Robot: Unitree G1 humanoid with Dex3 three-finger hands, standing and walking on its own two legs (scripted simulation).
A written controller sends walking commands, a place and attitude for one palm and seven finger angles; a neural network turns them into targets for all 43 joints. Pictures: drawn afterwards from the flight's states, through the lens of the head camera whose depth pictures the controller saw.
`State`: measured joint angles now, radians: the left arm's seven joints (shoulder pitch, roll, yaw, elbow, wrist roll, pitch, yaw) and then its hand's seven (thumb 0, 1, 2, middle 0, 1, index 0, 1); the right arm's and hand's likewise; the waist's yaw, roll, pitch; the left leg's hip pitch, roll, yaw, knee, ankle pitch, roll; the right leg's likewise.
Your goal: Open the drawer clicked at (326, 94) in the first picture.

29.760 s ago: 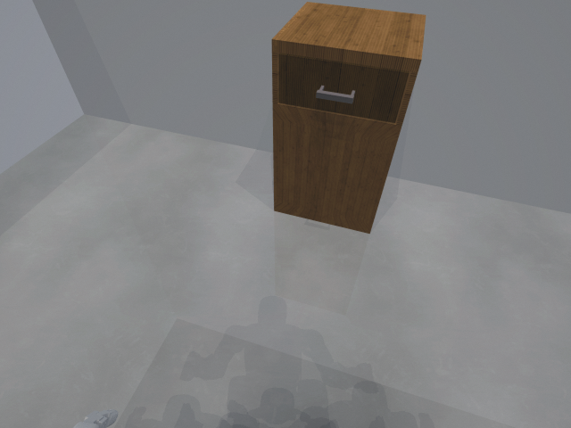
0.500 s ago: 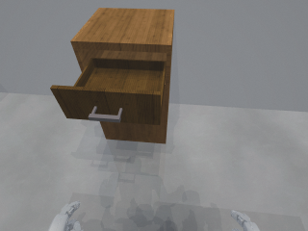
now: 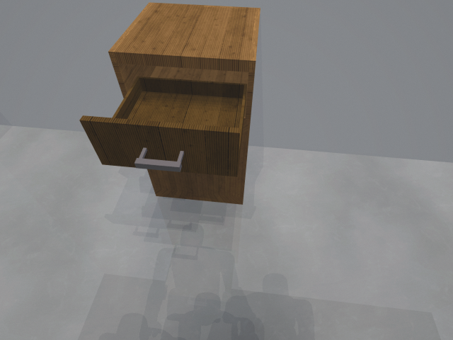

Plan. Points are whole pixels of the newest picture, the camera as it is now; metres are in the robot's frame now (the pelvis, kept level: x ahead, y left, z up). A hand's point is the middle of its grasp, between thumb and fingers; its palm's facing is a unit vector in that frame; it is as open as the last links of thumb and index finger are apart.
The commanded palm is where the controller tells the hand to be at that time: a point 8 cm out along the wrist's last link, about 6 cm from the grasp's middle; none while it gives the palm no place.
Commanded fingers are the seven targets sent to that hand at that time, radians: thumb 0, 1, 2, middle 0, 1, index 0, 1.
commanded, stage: let the arm hang, fingers relaxed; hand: left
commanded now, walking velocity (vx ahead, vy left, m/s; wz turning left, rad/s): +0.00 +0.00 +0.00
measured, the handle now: (160, 159) +0.57 +0.22 -0.09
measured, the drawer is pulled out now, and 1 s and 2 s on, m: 0.29 0.29 0.29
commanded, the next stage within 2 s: look to check the result in 0.40 s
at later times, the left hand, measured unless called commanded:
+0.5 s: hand out of the picture -0.01 +0.15 -0.18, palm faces +0.03 -0.99 -0.16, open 7.4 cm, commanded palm none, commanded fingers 0.00 0.90 0.90 -0.20 -0.30 -0.20 -0.30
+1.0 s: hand out of the picture +0.01 +0.14 -0.18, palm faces +0.02 -0.99 -0.16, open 7.4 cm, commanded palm none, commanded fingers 0.00 0.90 0.90 -0.20 -0.30 -0.20 -0.30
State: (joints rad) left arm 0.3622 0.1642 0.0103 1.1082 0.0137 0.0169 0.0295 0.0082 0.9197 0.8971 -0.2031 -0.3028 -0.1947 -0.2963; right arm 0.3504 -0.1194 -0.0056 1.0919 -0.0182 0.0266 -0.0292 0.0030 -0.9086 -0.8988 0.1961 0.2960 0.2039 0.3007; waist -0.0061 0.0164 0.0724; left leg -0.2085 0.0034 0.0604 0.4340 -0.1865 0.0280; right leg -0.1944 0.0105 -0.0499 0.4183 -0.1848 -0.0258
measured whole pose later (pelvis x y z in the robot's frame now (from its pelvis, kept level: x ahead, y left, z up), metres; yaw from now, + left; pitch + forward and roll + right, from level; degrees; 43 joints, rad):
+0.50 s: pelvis +0.01 -0.01 +0.00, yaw -1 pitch -2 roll +0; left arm 0.32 0.11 0.01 1.13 0.02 0.00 0.04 0.01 0.92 0.90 -0.20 -0.30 -0.20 -0.30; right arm 0.34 -0.09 -0.02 1.12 -0.02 0.01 -0.04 0.00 -0.91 -0.90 0.20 0.30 0.20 0.30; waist -0.01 0.00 0.06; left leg -0.19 0.01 0.07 0.43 -0.19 0.02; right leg -0.19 0.02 -0.04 0.43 -0.19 -0.03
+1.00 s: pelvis +0.02 -0.01 +0.00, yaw -1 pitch -2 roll +0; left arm 0.30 0.10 0.01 1.13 0.01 -0.01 0.04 0.01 0.91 0.90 -0.20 -0.30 -0.20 -0.30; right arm 0.32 -0.09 -0.01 1.13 -0.01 0.01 -0.04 0.00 -0.91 -0.90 0.20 0.30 0.20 0.30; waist -0.01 0.00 0.07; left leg -0.17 0.02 0.07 0.41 -0.20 0.00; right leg -0.17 0.03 -0.04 0.41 -0.21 -0.04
